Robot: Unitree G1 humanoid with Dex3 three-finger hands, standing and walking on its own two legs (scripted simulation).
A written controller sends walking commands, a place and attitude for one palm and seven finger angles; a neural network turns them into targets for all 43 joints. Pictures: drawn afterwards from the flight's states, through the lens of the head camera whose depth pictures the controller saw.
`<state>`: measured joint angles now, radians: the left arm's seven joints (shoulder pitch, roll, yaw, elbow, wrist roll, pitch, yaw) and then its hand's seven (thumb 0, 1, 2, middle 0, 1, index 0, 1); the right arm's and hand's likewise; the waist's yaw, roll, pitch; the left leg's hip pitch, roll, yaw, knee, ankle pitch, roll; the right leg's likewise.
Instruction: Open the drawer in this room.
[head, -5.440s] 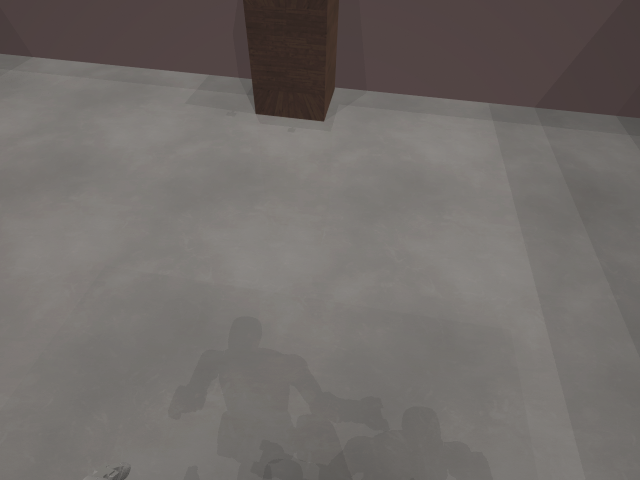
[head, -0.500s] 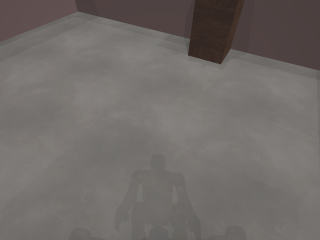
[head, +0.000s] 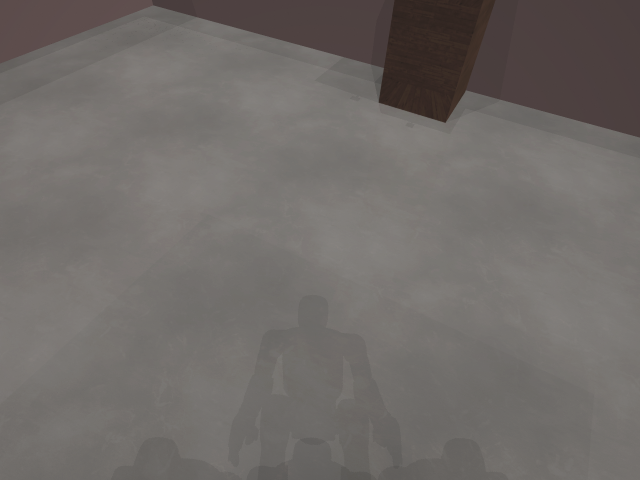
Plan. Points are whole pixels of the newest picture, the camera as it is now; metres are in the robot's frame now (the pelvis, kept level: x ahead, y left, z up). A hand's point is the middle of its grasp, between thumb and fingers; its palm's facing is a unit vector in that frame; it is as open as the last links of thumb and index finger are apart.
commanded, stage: stand and wait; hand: left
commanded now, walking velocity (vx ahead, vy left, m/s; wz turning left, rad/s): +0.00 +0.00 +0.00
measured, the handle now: out of the picture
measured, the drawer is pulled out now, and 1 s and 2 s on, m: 0.00 0.00 0.00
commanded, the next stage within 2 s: turn or walk to find it in 0.28 s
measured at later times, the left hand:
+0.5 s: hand out of the picture +0.00 +0.23 -0.16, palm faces +0.03 -0.96 -0.29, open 7.4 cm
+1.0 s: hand out of the picture -0.02 +0.19 -0.18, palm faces +0.19 -0.95 -0.24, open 7.4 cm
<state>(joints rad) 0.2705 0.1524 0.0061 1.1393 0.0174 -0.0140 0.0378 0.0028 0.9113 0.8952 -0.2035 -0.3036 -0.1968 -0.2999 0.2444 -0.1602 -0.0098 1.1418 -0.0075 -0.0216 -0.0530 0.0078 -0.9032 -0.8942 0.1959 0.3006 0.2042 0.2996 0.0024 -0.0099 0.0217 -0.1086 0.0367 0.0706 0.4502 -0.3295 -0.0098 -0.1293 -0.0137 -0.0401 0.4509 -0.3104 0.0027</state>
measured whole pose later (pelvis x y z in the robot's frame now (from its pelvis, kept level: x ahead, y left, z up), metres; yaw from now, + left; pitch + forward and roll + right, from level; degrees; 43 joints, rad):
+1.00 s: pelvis -0.02 +0.00 +0.00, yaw +10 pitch +1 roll +0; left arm 0.21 0.18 0.04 1.04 0.01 0.04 0.04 0.00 0.91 0.90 -0.20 -0.30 -0.20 -0.30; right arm 0.25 -0.16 -0.03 1.04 -0.02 0.00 -0.04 0.01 -0.90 -0.89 0.20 0.30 0.21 0.30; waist -0.02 0.01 0.09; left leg -0.25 -0.03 -0.09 0.54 -0.30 0.02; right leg -0.35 -0.04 -0.05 0.89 -0.54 0.04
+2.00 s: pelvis -0.07 -0.03 +0.00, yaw +30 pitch +0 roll +0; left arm 0.19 0.19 0.04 1.02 0.02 0.04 0.03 0.00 0.91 0.90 -0.20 -0.30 -0.19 -0.30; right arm 0.18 -0.19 -0.04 1.03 -0.02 0.03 -0.02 0.00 -0.91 -0.89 0.20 0.30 0.21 0.30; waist -0.01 0.01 0.06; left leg -0.25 -0.03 0.01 0.46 -0.20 0.04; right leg -0.27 -0.05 -0.05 0.69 -0.41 0.06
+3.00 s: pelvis -0.12 -0.07 -0.01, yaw +54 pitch +0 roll +1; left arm 0.17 0.18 0.03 0.92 0.02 0.02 0.02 0.00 0.91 0.90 -0.20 -0.30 -0.20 -0.30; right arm 0.21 -0.24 -0.07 0.96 -0.02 0.07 0.00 0.01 -0.90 -0.89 0.20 0.30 0.21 0.30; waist -0.02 0.05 0.06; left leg -0.41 -0.06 -0.06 0.80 -0.42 -0.01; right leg -0.25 -0.04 -0.08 0.56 -0.32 -0.01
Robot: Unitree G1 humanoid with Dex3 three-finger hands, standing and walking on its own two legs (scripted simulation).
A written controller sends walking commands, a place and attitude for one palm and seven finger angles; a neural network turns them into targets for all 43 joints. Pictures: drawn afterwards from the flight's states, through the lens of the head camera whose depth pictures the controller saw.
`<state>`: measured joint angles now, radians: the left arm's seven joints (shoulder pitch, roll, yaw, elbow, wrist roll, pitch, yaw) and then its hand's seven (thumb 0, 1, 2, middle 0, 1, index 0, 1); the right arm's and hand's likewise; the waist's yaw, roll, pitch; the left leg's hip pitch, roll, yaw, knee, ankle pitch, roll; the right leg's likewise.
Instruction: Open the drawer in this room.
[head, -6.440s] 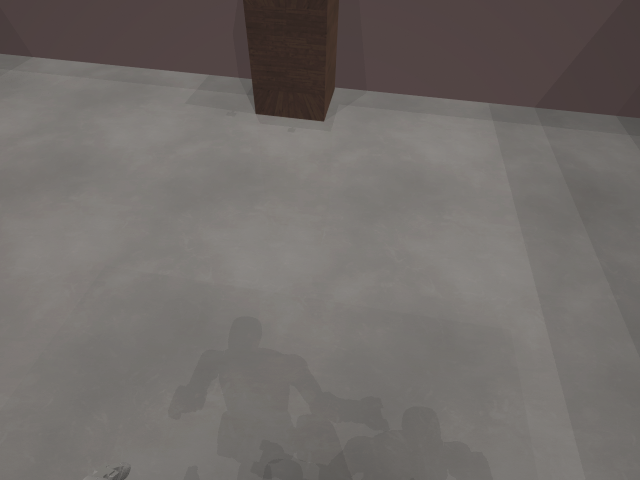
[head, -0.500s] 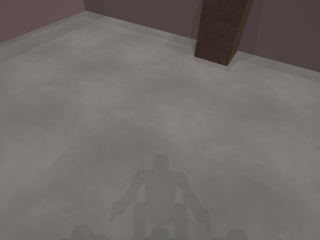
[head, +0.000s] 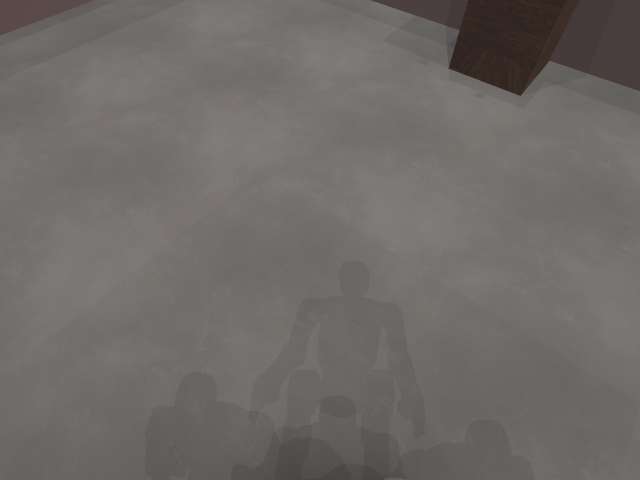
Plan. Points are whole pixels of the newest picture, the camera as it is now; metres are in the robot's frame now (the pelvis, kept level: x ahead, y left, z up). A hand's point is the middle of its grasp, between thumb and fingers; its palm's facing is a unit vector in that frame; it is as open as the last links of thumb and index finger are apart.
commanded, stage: turn or walk to find it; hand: left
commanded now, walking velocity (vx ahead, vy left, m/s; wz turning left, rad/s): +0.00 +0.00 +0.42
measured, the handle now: out of the picture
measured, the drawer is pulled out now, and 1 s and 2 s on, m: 0.00 0.00 0.00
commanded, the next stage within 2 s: stand and wait in 0.38 s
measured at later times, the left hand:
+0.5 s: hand out of the picture -0.03 +0.15 -0.16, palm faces +0.25 -0.93 -0.25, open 7.4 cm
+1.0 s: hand out of the picture -0.07 +0.17 -0.16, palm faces +0.34 -0.91 -0.24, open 7.4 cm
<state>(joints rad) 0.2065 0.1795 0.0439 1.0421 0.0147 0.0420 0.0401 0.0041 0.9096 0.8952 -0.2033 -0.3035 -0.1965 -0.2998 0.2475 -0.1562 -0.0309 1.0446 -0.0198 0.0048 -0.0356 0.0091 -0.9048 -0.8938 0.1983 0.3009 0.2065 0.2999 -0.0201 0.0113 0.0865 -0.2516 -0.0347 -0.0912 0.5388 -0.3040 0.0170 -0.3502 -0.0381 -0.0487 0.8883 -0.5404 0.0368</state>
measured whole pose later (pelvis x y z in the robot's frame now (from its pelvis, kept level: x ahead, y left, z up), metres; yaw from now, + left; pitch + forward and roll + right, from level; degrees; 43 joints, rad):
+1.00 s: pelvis -0.06 -0.03 +0.00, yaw +19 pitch +0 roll +0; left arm 0.19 0.19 0.04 1.02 0.02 0.04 0.03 0.00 0.91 0.90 -0.20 -0.30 -0.19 -0.30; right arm 0.18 -0.19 -0.04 1.03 -0.02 0.03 -0.02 0.00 -0.91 -0.89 0.20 0.30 0.21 0.30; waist -0.01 0.01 0.06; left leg -0.25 -0.03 0.01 0.46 -0.20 0.04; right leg -0.27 -0.05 -0.05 0.69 -0.41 0.06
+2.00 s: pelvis -0.11 -0.05 +0.00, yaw +44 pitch +0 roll +1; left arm 0.17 0.18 0.03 0.92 0.02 0.02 0.02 0.00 0.91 0.90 -0.20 -0.30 -0.20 -0.30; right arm 0.21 -0.24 -0.07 0.96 -0.02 0.07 0.00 0.01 -0.90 -0.89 0.20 0.30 0.21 0.30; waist -0.02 0.05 0.06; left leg -0.41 -0.06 -0.06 0.80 -0.42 -0.01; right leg -0.25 -0.04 -0.08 0.56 -0.32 -0.01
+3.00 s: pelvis -0.13 -0.06 +0.00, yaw +70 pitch +0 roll +2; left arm 0.20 0.16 0.02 0.92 0.03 0.02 0.02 0.00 0.91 0.90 -0.21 -0.30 -0.20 -0.30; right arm 0.21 -0.26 -0.08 0.98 -0.02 0.08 0.01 0.01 -0.90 -0.89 0.19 0.30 0.20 0.30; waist -0.03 0.04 0.07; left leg -0.48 0.00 -0.03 1.12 -0.39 -0.05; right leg -0.19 -0.09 -0.17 0.51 -0.31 -0.01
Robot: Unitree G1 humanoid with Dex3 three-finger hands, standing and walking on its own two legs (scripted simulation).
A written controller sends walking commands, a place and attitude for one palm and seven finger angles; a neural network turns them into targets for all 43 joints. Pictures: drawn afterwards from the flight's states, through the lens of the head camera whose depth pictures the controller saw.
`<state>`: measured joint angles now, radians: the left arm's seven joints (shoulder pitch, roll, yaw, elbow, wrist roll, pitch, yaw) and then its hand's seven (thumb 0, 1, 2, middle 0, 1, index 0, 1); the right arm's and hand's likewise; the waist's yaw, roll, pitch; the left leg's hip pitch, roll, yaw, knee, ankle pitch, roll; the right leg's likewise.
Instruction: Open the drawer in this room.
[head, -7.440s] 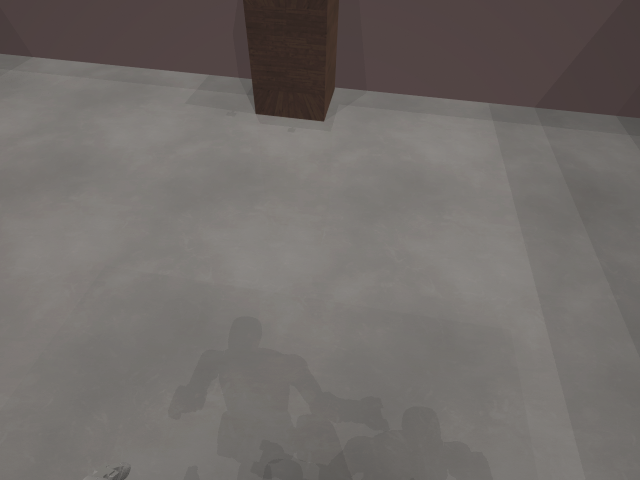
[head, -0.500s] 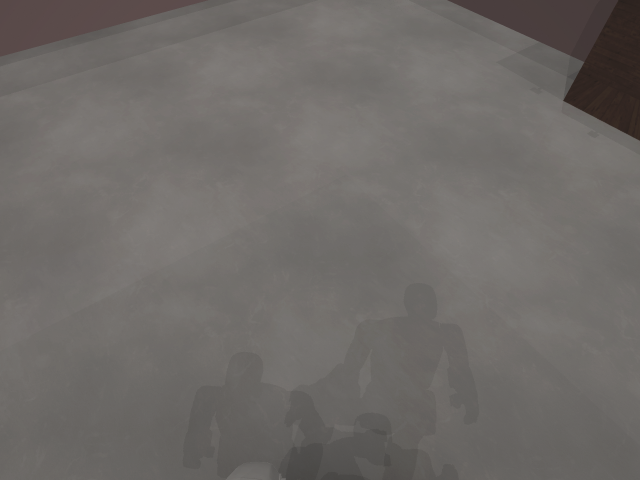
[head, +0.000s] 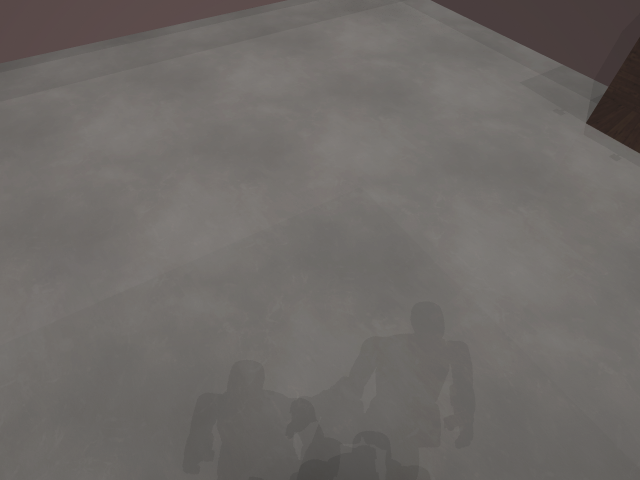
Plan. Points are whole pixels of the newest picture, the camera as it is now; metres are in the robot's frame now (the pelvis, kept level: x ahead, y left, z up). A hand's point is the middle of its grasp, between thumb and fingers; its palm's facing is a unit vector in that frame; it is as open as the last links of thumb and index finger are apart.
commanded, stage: turn or walk to find it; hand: left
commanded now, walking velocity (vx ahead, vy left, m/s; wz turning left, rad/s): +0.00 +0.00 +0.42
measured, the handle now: out of the picture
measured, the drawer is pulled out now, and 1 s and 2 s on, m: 0.00 0.00 0.00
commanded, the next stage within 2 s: none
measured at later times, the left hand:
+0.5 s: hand out of the picture -0.05 +0.23 -0.20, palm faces +0.26 -0.94 -0.22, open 7.4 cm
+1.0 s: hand out of the picture -0.05 +0.21 -0.15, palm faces +0.40 -0.87 -0.28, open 7.4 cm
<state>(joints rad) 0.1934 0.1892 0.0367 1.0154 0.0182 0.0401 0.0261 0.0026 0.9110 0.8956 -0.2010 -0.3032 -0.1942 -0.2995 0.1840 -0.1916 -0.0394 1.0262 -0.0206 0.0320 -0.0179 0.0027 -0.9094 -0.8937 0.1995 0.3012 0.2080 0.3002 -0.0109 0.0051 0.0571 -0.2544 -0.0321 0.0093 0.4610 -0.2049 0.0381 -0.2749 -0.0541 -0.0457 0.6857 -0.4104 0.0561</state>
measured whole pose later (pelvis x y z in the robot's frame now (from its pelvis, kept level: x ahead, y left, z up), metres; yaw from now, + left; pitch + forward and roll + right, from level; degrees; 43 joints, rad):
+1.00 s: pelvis -0.06 +0.00 -0.01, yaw +25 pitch +0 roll +1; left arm 0.17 0.18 0.03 0.92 0.02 0.02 0.02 0.00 0.91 0.90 -0.20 -0.30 -0.20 -0.30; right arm 0.21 -0.24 -0.07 0.96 -0.02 0.07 0.00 0.01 -0.90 -0.89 0.20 0.30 0.21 0.30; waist -0.02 0.05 0.06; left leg -0.41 -0.06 -0.06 0.80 -0.42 -0.01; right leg -0.25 -0.04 -0.08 0.56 -0.32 -0.01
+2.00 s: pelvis -0.08 -0.01 +0.00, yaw +51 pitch +0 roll +2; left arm 0.20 0.16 0.02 0.92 0.03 0.02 0.02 0.00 0.91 0.90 -0.21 -0.30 -0.20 -0.30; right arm 0.21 -0.26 -0.08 0.98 -0.02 0.08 0.01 0.01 -0.90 -0.89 0.19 0.30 0.20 0.30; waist -0.03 0.04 0.07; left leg -0.48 0.00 -0.03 1.12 -0.39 -0.05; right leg -0.19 -0.09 -0.17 0.51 -0.31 -0.01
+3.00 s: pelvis -0.08 -0.03 +0.00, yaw +77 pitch -1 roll +2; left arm 0.23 0.16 0.03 0.94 0.03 0.01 0.02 0.00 0.91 0.90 -0.21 -0.30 -0.20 -0.30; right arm 0.24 -0.26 -0.08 1.00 -0.02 0.09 0.01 0.01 -0.91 -0.89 0.19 0.30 0.20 0.30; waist -0.02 0.03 0.07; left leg -0.46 0.03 -0.03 1.09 -0.38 -0.07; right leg -0.19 -0.09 -0.20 0.50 -0.29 -0.03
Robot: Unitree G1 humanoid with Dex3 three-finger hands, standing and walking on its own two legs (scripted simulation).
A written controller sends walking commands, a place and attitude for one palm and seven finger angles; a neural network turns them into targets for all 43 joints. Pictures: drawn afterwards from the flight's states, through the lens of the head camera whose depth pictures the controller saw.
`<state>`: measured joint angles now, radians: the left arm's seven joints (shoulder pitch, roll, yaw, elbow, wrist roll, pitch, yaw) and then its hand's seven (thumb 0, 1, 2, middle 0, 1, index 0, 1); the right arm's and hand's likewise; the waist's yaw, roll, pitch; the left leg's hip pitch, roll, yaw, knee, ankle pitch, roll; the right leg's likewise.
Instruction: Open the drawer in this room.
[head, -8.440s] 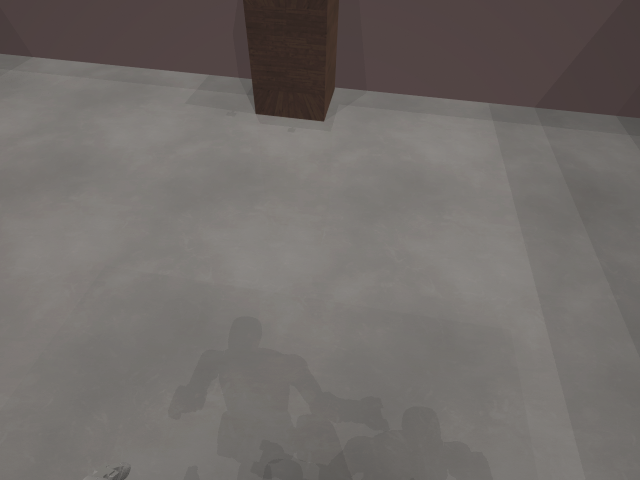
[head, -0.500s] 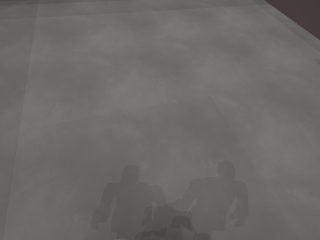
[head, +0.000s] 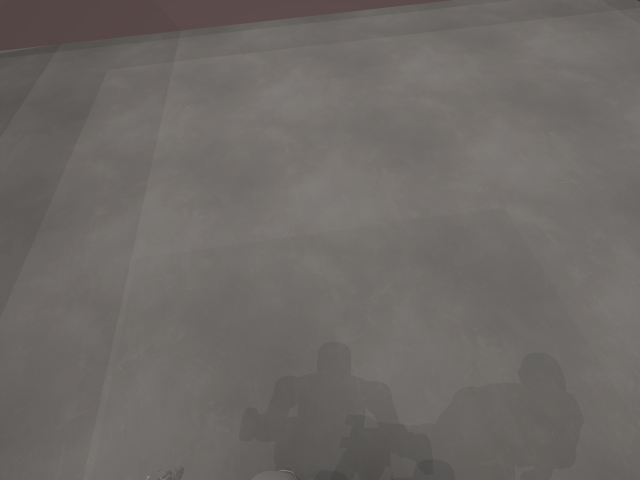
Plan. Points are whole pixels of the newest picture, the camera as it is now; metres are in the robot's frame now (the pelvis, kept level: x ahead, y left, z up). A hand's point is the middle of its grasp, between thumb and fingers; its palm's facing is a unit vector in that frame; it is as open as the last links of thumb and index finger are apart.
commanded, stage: turn or walk to find it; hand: left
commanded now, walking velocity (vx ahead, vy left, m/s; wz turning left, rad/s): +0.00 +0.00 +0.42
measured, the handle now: out of the picture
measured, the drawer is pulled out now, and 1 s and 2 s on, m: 0.00 0.00 0.00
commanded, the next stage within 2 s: none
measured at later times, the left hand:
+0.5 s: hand out of the picture -0.03 +0.26 -0.18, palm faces +0.26 -0.93 -0.24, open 7.4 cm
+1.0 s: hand out of the picture -0.03 +0.21 -0.14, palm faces +0.42 -0.86 -0.27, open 7.4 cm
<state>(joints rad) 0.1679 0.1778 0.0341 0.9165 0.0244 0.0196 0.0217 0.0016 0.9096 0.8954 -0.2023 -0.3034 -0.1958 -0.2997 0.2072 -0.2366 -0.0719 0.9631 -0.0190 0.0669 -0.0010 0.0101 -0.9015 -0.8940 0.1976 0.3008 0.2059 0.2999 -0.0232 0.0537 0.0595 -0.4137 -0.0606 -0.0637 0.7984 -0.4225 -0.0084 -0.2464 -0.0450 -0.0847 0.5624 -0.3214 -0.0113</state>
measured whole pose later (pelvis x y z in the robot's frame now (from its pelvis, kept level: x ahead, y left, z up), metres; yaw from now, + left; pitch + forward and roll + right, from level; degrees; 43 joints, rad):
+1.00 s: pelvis -0.01 +0.00 +0.01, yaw +27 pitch +0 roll +2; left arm 0.20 0.16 0.02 0.92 0.03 0.02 0.02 0.00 0.91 0.90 -0.21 -0.30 -0.20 -0.30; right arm 0.21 -0.26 -0.08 0.98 -0.02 0.08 0.01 0.01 -0.90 -0.89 0.19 0.30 0.20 0.30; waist -0.03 0.04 0.07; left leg -0.48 0.00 -0.03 1.12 -0.39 -0.05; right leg -0.19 -0.09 -0.17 0.51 -0.31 -0.01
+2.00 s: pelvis -0.02 -0.02 +0.01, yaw +52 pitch -1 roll +2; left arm 0.23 0.16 0.03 0.94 0.03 0.01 0.02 0.00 0.91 0.90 -0.21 -0.30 -0.20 -0.30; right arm 0.24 -0.26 -0.08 1.00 -0.02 0.09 0.01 0.01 -0.91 -0.89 0.19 0.30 0.20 0.30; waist -0.02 0.03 0.07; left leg -0.46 0.03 -0.03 1.09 -0.38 -0.07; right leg -0.19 -0.09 -0.20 0.50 -0.29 -0.03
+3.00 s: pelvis -0.03 -0.05 +0.01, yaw +77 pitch -1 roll +3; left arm 0.19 0.15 0.02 0.93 0.02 0.02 0.02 0.00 0.91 0.90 -0.21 -0.30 -0.20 -0.30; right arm 0.27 -0.26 -0.09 1.00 -0.02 0.08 0.01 0.01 -0.90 -0.89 0.19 0.30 0.20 0.30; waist -0.05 0.06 0.05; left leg -0.50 0.00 -0.06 1.18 -0.34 -0.06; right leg -0.17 -0.07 -0.15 0.48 -0.30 -0.05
